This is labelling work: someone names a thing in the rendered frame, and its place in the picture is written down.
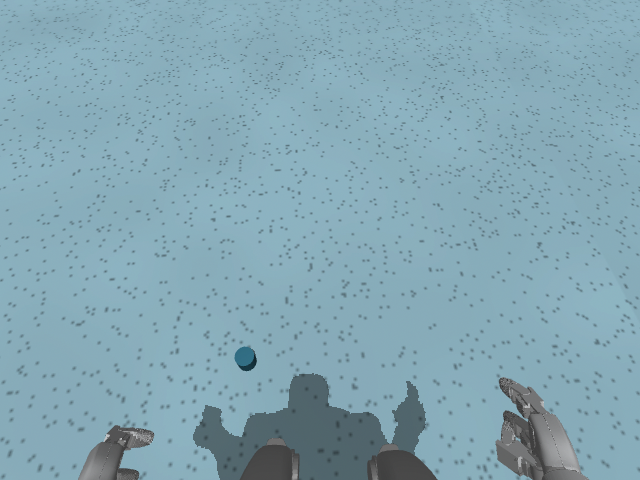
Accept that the tin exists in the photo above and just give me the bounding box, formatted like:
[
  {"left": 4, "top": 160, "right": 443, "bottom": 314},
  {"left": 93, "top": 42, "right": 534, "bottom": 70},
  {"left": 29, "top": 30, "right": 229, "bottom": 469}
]
[{"left": 235, "top": 347, "right": 257, "bottom": 371}]

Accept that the left robot hand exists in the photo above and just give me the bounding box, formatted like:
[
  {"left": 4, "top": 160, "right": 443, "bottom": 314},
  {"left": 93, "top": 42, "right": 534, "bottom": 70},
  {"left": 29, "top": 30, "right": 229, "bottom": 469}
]
[{"left": 78, "top": 425, "right": 154, "bottom": 480}]

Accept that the right robot hand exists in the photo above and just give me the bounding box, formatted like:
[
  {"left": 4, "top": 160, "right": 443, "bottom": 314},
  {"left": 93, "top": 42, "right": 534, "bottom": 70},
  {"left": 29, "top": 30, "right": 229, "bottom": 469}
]
[{"left": 496, "top": 377, "right": 581, "bottom": 480}]

